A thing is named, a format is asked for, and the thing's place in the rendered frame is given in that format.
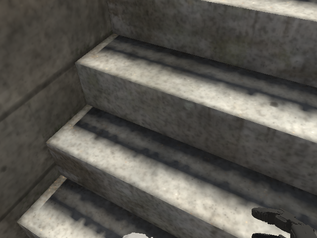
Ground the robot right hand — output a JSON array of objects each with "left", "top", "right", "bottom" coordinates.
[{"left": 252, "top": 207, "right": 317, "bottom": 238}]

